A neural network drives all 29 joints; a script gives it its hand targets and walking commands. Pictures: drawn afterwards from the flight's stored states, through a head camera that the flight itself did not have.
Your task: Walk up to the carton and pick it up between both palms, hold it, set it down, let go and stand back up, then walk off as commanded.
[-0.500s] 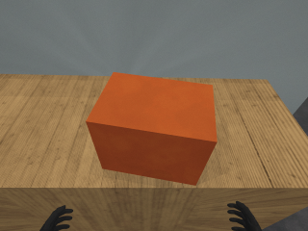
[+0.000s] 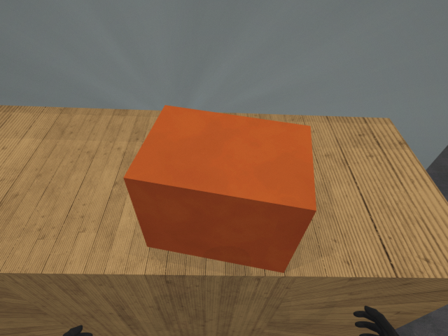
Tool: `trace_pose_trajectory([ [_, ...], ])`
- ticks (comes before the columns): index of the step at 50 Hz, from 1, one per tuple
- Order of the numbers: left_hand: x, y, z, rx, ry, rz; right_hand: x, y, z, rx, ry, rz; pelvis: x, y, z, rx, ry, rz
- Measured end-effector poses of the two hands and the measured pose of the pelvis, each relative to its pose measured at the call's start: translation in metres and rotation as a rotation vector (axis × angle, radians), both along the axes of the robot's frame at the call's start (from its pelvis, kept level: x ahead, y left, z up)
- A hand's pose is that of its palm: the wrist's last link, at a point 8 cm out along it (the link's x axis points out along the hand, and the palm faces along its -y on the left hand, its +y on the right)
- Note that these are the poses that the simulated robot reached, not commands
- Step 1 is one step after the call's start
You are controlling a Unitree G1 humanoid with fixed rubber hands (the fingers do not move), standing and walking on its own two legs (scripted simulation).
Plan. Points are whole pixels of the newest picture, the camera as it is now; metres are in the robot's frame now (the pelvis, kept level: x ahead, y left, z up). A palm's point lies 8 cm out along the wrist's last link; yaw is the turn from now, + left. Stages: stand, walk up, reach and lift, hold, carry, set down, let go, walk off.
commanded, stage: stand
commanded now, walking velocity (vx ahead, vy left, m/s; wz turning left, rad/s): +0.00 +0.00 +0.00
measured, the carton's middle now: (224, 189) +0.41 -0.01 +0.02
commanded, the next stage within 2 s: walk off in 0.76 s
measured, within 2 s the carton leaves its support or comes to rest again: neither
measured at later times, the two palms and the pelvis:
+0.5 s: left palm out of the picture +0.07 +0.28 -0.10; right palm out of the picture +0.10 -0.30 -0.07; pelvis -0.02 +0.00 +0.00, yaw +0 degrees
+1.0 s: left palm out of the picture +0.06 +0.29 -0.11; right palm out of the picture +0.09 -0.30 -0.08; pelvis -0.02 +0.00 +0.00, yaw +0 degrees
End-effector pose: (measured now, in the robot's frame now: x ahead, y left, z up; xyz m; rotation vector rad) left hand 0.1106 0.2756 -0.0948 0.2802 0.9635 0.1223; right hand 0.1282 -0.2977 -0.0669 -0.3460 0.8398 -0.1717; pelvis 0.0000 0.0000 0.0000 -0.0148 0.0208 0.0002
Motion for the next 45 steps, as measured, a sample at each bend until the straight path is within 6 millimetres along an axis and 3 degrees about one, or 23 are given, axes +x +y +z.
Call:
trace_pose_trajectory([
  [25, -0.036, 0.007, -0.01, 0.0, 0.065, 0.027, -0.027, -0.001, -0.005, 0.0, 0.028, -0.019, -0.017, 0.002, 0.0, -0.002, -0.023, 0.0],
  [45, -0.05, 0.01, -0.014, 0.0, 0.098, 0.039, -0.038, -0.002, -0.009, 0.001, 0.05, -0.03, -0.021, 0.002, 0.0, -0.003, -0.029, 0.0],
])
